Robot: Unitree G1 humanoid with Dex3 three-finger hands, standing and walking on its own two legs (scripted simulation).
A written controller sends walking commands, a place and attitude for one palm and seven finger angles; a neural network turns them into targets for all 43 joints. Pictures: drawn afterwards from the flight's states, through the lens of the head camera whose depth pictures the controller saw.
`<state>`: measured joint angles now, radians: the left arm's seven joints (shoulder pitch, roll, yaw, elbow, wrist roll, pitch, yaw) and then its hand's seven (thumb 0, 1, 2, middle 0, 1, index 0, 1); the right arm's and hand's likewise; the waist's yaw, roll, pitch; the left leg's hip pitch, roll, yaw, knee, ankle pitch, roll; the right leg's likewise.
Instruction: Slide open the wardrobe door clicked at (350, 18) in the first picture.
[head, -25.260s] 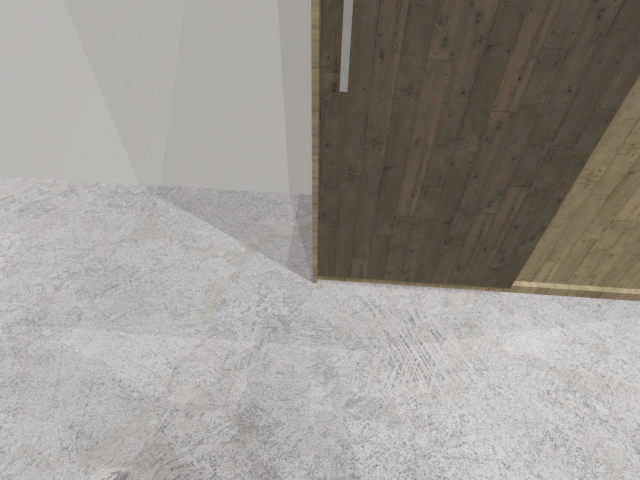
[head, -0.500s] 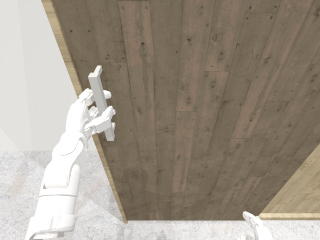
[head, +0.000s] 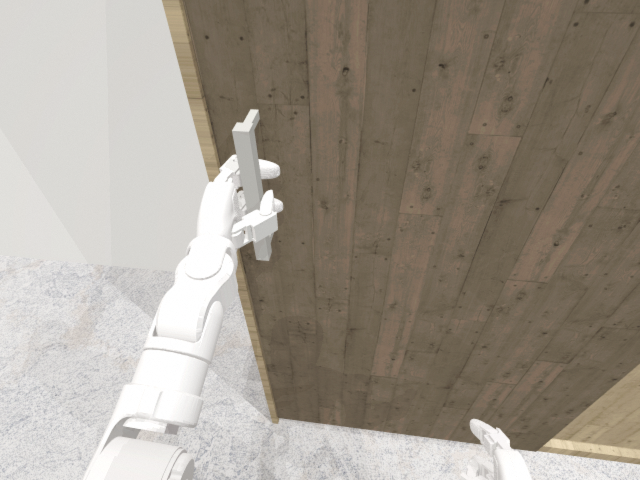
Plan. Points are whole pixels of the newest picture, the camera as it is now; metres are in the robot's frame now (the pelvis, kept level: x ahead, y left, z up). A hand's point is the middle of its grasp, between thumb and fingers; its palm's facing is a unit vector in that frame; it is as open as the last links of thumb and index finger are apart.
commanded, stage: tug the door sideways, standing still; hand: left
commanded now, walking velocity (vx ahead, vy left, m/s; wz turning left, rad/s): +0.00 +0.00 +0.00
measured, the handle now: (258, 191) +0.43 +0.12 +0.16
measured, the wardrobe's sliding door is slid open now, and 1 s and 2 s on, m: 0.00 0.00 0.13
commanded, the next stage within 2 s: step sideways, sliding the door along in 0.38 s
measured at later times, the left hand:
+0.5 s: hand (271, 218) +0.37 +0.10 +0.17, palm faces +0.06 -1.00 -0.04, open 5.7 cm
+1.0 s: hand (280, 216) +0.39 +0.09 +0.16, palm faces +0.25 -0.97 -0.06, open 5.9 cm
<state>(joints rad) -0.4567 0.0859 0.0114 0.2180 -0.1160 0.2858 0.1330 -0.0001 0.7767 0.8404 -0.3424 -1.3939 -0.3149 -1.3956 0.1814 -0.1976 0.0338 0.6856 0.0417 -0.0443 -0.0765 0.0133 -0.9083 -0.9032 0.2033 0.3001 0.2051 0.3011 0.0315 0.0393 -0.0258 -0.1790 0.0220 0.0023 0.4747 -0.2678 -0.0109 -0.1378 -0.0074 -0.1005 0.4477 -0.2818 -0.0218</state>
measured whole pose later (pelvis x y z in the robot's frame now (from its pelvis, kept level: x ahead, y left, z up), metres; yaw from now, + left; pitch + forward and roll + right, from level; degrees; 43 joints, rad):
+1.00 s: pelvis +0.00 -0.07 +0.00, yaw +4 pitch +0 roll +3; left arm -0.46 0.15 0.03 0.15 -0.09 -0.01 0.19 -0.01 0.78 0.88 -0.43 -1.40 -0.22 -1.40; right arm 0.16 -0.23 0.00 0.65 0.02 0.02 -0.07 0.02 -0.91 -0.90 0.20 0.30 0.20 0.30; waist 0.06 -0.02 0.14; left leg -0.45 0.04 0.09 1.00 -0.46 -0.03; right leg -0.19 0.00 -0.15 0.53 -0.34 -0.11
